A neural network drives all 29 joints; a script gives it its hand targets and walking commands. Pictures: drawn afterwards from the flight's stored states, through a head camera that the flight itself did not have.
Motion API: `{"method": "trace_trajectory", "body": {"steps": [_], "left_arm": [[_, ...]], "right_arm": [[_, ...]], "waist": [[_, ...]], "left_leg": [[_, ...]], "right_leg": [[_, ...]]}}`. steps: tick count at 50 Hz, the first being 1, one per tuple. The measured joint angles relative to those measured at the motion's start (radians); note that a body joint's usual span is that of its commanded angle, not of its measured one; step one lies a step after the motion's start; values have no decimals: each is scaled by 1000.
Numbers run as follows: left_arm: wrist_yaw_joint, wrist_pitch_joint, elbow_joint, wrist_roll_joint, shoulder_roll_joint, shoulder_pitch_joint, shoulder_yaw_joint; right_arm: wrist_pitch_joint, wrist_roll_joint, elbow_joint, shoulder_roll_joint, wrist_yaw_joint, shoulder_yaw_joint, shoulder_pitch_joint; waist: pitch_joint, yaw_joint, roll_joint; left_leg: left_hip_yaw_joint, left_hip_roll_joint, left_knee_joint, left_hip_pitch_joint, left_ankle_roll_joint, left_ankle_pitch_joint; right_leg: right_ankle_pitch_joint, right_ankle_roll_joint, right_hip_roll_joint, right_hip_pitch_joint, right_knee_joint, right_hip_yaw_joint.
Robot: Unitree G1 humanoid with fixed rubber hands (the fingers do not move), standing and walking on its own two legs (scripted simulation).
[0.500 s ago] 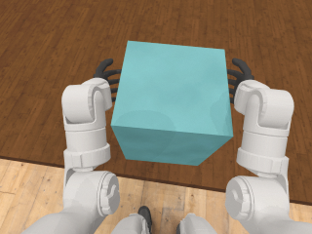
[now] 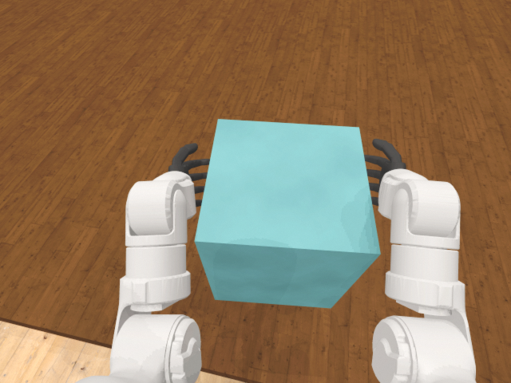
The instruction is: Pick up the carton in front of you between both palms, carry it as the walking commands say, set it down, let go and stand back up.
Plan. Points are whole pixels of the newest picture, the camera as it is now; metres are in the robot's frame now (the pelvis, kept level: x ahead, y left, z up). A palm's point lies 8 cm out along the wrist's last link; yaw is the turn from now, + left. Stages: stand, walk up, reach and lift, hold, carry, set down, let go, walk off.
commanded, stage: carry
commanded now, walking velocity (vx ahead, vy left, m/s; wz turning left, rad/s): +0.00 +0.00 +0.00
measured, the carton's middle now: (279, 222) +0.37 +0.01 +0.04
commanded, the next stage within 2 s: none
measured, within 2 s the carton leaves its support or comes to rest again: neither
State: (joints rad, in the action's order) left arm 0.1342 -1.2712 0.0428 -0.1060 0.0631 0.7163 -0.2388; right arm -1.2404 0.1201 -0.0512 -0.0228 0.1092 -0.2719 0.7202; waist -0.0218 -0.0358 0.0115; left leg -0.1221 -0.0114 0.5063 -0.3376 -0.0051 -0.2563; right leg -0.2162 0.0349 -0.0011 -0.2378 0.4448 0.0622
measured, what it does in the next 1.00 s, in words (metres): walks ahead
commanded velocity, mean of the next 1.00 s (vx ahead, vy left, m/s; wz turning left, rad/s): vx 0.40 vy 0.00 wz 0.00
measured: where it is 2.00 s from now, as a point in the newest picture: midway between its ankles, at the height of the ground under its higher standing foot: (311, 230)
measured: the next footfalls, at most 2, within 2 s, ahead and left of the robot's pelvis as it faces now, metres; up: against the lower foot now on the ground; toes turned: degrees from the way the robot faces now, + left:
right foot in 1.02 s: +0.42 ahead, -0.18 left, +0.12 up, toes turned -4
left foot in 1.64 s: +0.72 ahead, -0.03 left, +0.12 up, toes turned +5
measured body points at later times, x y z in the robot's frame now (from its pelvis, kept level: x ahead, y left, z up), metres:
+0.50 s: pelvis +0.04 -0.01 -0.03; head +0.04 -0.01 +0.42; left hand +0.41 +0.14 +0.13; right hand +0.41 -0.17 +0.14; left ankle -0.01 +0.08 -0.75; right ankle -0.03 -0.11 -0.75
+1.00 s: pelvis +0.20 -0.07 -0.02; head +0.23 -0.07 +0.43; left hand +0.59 +0.07 +0.14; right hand +0.58 -0.24 +0.13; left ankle +0.00 +0.08 -0.74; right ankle +0.36 -0.18 -0.62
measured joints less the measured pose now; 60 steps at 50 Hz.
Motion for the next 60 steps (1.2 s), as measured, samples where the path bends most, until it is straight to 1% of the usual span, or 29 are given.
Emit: {"method": "trace_trajectory", "body": {"steps": [1,2,4,6,8,14,23,26,31,34,36,37,38,40,43,44,45,46,48,49,50,51,52,53,54,55,57,59,60], "left_arm": [[0,2,13,1,-2,-9,7],[-1,4,23,5,-9,-18,15],[-2,13,42,17,-27,-29,27],[-2,20,57,27,-39,-36,34],[-1,21,62,32,-45,-37,40],[0,24,59,28,-35,-42,44],[6,-30,-11,56,-60,-13,46],[7,-57,21,60,-72,23,40],[7,-79,127,53,-75,83,28],[6,-88,155,50,-80,96,23],[6,-97,140,59,-93,89,18],[7,-102,125,66,-99,84,13],[7,-107,112,70,-102,83,4],[7,-116,90,68,-104,99,-19],[6,-120,67,47,-92,132,-59],[5,-117,64,37,-84,141,-69],[4,-113,63,28,-75,148,-75],[3,-108,63,18,-66,152,-78],[0,-95,68,1,-50,155,-79],[0,-89,71,-3,-46,156,-75],[0,-81,75,-5,-41,156,-66],[1,-71,76,-7,-35,156,-52],[8,-60,65,-4,-32,155,-33],[16,-49,47,3,-32,147,-15],[22,-41,27,14,-33,132,-6],[30,-39,5,28,-35,115,1],[41,-47,-36,53,-35,92,-2],[56,-56,-67,73,-34,95,-11],[57,-57,-77,77,-33,102,-16]], "right_arm": [[2,0,-13,1,0,3,-7],[7,1,-27,-2,0,5,-13],[22,8,-54,-8,0,12,-18],[34,8,-75,-9,1,24,-22],[37,2,-77,-5,9,36,-28],[27,-22,-59,12,18,47,-42],[-32,-55,-12,32,36,60,14],[-56,-57,-52,44,37,56,55],[-79,-63,-156,68,36,42,108],[-78,-64,-197,69,35,38,124],[-75,-58,-206,58,37,43,136],[-77,-56,-200,51,44,49,139],[-81,-57,-188,46,50,54,139],[-90,-68,-151,42,63,67,136],[-93,-83,-109,39,79,73,135],[-93,-87,-99,41,80,70,135],[-92,-91,-93,44,82,66,135],[-91,-97,-90,48,87,60,135],[-89,-105,-93,54,86,41,140],[-88,-104,-91,55,84,31,139],[-86,-102,-84,54,84,20,133],[-87,-96,-69,57,77,9,127],[-84,-89,-54,63,66,3,128],[-78,-75,-45,64,58,1,134],[-76,-61,-38,61,47,-5,140],[-79,-49,-27,52,43,-10,141],[-93,-25,14,27,39,-23,132],[-105,-8,64,7,36,-32,120],[-109,-6,88,1,23,-39,119]], "waist": [[-3,3,2],[-9,8,-5],[-17,22,-23],[-14,27,-29],[-6,27,-30],[-3,21,1],[-35,27,-11],[-64,25,-13],[-91,24,-8],[-83,34,-23],[-65,55,-25],[-58,68,-15],[-50,82,-3],[-36,111,9],[-18,152,10],[-9,161,11],[0,165,13],[9,163,18],[18,143,34],[22,123,33],[29,88,27],[49,41,22],[75,-2,19],[100,-31,16],[122,-52,21],[140,-66,28],[165,-78,30],[178,-79,14],[181,-77,2]], "left_leg": [[-4,-2,-70,26,-1,81],[-9,2,-101,50,-16,91],[-10,18,-99,66,-46,45],[-10,23,-82,70,-59,14],[-9,26,-61,73,-55,-6],[-4,7,23,45,-43,-57],[-16,2,120,48,-42,-137],[-18,-2,137,56,-36,-165],[-9,-17,176,72,-28,-210],[-12,-10,139,115,-20,-223],[-17,2,90,151,-16,-204],[-16,3,66,165,-22,-196],[-14,1,39,180,-28,-188],[-4,-1,-13,205,-34,-170],[15,-8,-77,250,-17,-159],[23,-17,-97,275,-5,-159],[29,-28,-123,305,7,-161],[32,-41,-158,341,17,-159],[28,-78,-246,414,32,-136],[24,-96,-255,434,32,-121],[21,-113,-207,432,30,-107],[27,-134,-74,395,23,-93],[78,-131,159,311,16,-96],[161,-89,420,203,6,-87],[224,-39,652,104,-11,-66],[253,-1,832,17,-28,-48],[247,34,1036,-129,-52,-35],[208,40,1100,-249,-71,-64],[184,39,1095,-298,-77,-93]], "right_leg": [[-4,-1,-3,4,23,2],[-20,-5,1,-1,60,0],[-88,-15,17,-22,130,0],[-116,-19,23,-30,111,3],[-51,-22,29,-16,46,8],[-120,-25,16,-13,69,14],[-211,-12,20,-27,191,0],[-239,-12,17,-20,210,-3],[-273,-3,3,16,210,5],[-273,8,9,20,244,3],[-199,8,27,-43,382,7],[-213,1,27,-92,479,9],[-268,-2,23,-152,592,10],[-394,10,15,-309,883,3],[-560,46,14,-588,1310,-39],[-579,57,24,-673,1384,-49],[-573,62,39,-748,1400,-51],[-542,60,61,-805,1344,-41],[-411,60,91,-834,1085,10],[-352,66,84,-806,954,32],[-304,72,59,-749,828,47],[-191,82,31,-688,733,57],[-108,81,19,-660,720,65],[-93,77,13,-638,716,69],[-101,75,4,-606,696,75],[-110,75,-6,-566,661,80],[-113,79,-24,-479,566,89],[-96,81,-32,-397,463,94],[-89,86,-35,-357,413,95]]}}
